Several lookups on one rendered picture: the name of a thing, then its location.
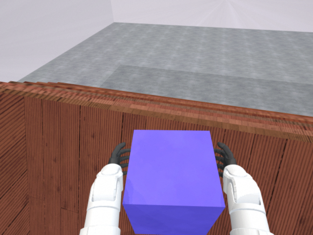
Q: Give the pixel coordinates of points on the carton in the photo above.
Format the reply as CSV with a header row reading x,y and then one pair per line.
x,y
172,185

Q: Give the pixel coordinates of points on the right robot hand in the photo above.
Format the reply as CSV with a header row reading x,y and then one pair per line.
x,y
227,158

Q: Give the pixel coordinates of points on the robot left forearm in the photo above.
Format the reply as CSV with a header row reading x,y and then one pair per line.
x,y
104,203

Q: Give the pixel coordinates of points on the robot right forearm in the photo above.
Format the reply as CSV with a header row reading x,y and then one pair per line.
x,y
245,204

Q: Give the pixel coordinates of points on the left robot hand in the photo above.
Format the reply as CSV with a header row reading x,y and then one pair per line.
x,y
116,159

